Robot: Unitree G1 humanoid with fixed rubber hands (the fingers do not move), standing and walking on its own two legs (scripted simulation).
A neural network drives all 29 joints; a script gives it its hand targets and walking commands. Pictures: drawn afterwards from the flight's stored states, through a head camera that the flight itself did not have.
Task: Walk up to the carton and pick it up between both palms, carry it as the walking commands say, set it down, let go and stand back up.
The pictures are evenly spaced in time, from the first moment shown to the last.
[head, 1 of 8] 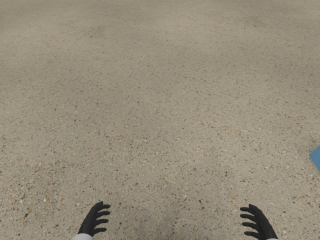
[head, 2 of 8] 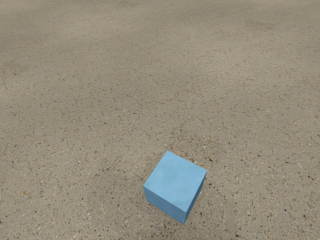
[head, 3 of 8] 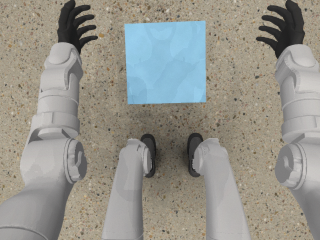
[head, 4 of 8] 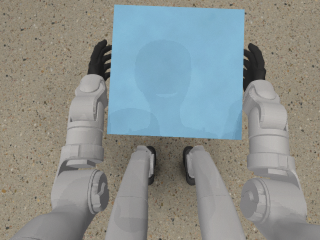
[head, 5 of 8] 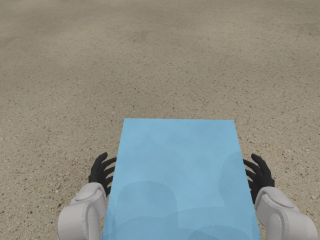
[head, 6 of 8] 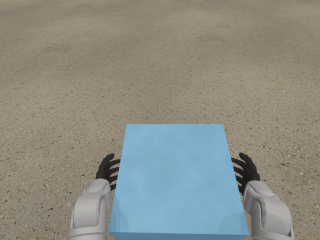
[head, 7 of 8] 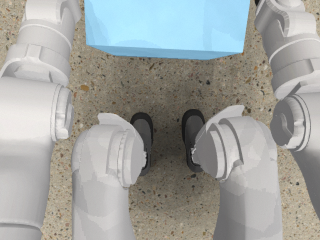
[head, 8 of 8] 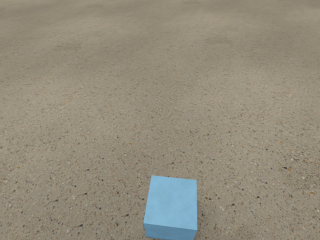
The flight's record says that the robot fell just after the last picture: no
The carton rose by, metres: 0.67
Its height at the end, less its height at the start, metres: +0.00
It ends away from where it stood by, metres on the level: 2.04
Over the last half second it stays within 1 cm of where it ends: yes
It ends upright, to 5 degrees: yes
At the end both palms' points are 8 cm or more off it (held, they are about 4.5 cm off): yes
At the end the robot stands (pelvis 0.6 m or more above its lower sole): yes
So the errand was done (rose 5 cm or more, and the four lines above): yes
